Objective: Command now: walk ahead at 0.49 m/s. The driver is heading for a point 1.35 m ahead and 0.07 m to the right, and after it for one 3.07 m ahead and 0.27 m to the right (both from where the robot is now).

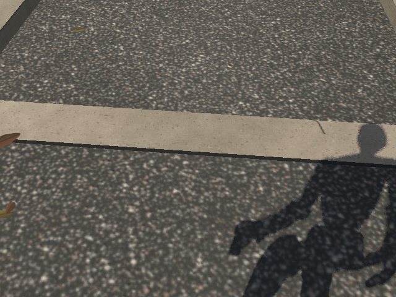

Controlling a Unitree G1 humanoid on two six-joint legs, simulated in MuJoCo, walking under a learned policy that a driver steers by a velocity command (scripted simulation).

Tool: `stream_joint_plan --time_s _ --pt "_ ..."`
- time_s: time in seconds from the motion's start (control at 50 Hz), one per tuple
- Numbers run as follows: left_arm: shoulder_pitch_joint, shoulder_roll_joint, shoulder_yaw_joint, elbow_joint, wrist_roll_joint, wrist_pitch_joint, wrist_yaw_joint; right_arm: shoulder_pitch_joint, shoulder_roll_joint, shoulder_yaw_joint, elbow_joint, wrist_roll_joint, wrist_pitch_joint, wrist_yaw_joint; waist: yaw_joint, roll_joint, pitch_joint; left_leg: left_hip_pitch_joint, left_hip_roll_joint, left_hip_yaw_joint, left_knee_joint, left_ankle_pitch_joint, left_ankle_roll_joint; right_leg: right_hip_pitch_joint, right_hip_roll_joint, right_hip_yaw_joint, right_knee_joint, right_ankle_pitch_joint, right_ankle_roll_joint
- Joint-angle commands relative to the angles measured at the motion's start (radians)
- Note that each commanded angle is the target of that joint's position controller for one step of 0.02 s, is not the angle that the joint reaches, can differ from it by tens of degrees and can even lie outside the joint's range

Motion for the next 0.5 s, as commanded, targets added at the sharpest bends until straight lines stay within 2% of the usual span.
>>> stream_joint_plan --time_s 0.02,0.12,0.18,0.22,0.26,0.28,0.3,0.32,0.34,0.36,0.38,0.4,0.42,0.44,0.46,0.5 --pt "0.033 0.045 0.013 -0.043 0.012 0.004 0.007 -0.037 -0.131 -0.021 -0.054 0.001 -0.017 -0.02 0.046 0.08 0.054 -0.096 0.281 -0.213 -0.205 0.067 0.17 -0.032 -0.042 0.001 -0.138 0.153 0.028" --pt "-0.157 0.028 0.005 -0.093 0.0 -0.008 -0.01 0.061 -0.165 -0.027 -0.031 0.02 -0.001 -0.036 -0.023 0.082 0.058 0.017 0.271 -0.162 -0.185 0.075 0.123 0.001 0.012 -0.044 -0.463 0.305 0.039" --pt "-0.236 0.034 0.001 -0.123 -0.008 -0.013 -0.029 0.109 -0.168 -0.029 -0.01 0.025 0.011 -0.037 -0.05 0.09 0.08 0.112 0.307 -0.17 -0.143 0.059 0.118 -0.006 0.028 -0.047 -0.552 0.259 0.031" --pt "-0.255 0.047 0.003 -0.141 -0.01 -0.02 -0.042 0.116 -0.173 -0.034 -0.002 0.026 0.021 -0.04 -0.043 0.096 0.083 0.173 0.338 -0.184 -0.1 0.071 0.107 0.004 0.037 -0.046 -0.596 0.186 0.006" --pt "-0.195 0.074 0.014 -0.135 -0.01 -0.029 -0.049 0.094 -0.188 -0.04 -0.005 0.027 0.032 -0.041 0.002 0.115 0.052 0.198 0.35 -0.187 -0.025 0.189 0.088 0.11 0.066 -0.068 -0.636 0.114 -0.023" --pt "-0.097 0.103 0.032 -0.108 -0.007 -0.032 -0.048 0.07 -0.186 -0.038 -0.011 0.024 0.037 -0.042 0.06 0.115 -0.003 0.186 0.316 -0.155 0.092 0.358 0.068 0.25 0.1 -0.096 -0.659 0.101 -0.045" --pt "0.091 0.161 0.06 -0.052 -0.006 -0.034 -0.041 0.061 -0.154 -0.025 -0.023 0.013 0.039 -0.041 0.136 0.088 -0.123 0.099 0.254 -0.104 0.319 0.423 0.038 0.505 0.085 -0.072 -0.647 0.12 -0.083" --pt "0.263 0.272 0.087 -0.023 0.015 -0.032 -0.035 0.128 -0.069 0.004 -0.05 0.002 0.026 -0.036 0.151 -0.095 -0.297 -0.245 0.135 -0.024 0.72 0.143 -0.028 0.909 -0.168 0.277 -0.652 0.084 -0.209" --pt "0.305 0.254 0.081 -0.007 0.01 -0.025 -0.041 0.174 -0.018 0.021 -0.039 0.016 0.0 -0.03 0.137 -0.269 -0.389 -0.507 0.023 -0.105 0.961 -0.41 -0.052 1.071 -0.29 0.662 -0.815 -0.047 -0.301" --pt "0.244 0.174 0.056 -0.018 0.006 -0.028 -0.042 0.102 -0.137 -0.008 -0.051 0.04 -0.02 -0.026 0.138 -0.17 -0.283 -0.603 0.09 -0.193 1.061 -0.387 -0.028 0.984 -0.258 0.599 -0.838 -0.085 -0.252" --pt "0.149 0.133 0.042 -0.041 0.005 -0.026 -0.041 0.015 -0.166 -0.015 -0.08 0.051 -0.028 -0.025 0.113 -0.108 -0.176 -0.616 0.145 -0.165 1.051 -0.297 -0.013 0.844 -0.224 0.44 -0.848 -0.015 -0.214" --pt "0.059 0.108 0.03 -0.057 0.012 -0.025 -0.045 -0.025 -0.155 -0.018 -0.085 0.039 -0.024 -0.032 0.077 -0.025 -0.096 -0.563 0.182 -0.139 0.993 -0.22 -0.024 0.688 -0.184 0.319 -0.877 0.174 -0.198" --pt "0.016 0.08 0.022 -0.062 0.019 -0.028 -0.049 -0.025 -0.146 -0.026 -0.082 0.022 -0.011 -0.039 0.041 -0.015 -0.06 -0.498 0.209 -0.137 0.931 -0.185 -0.035 0.588 -0.144 0.222 -0.894 0.341 -0.181" --pt "0.005 0.064 0.017 -0.053 0.024 -0.029 -0.053 0.003 -0.12 -0.026 -0.075 0.018 0.006 -0.042 0.014 -0.024 -0.05 -0.431 0.216 -0.133 0.895 -0.171 -0.045 0.527 -0.116 0.155 -0.906 0.463 -0.171" --pt "0.015 0.062 0.016 -0.039 0.027 -0.031 -0.054 0.034 -0.093 -0.024 -0.063 0.017 0.019 -0.045 -0.002 -0.024 -0.05 -0.39 0.206 -0.12 0.87 -0.163 -0.057 0.493 -0.099 0.104 -0.909 0.586 -0.176" --pt "0.033 0.088 0.02 -0.015 0.032 -0.032 -0.045 0.032 -0.076 -0.024 -0.069 0.012 0.034 -0.05 -0.02 -0.025 -0.046 -0.382 0.191 -0.105 0.791 -0.11 -0.077 0.467 -0.083 0.03 -0.91 0.761 -0.184"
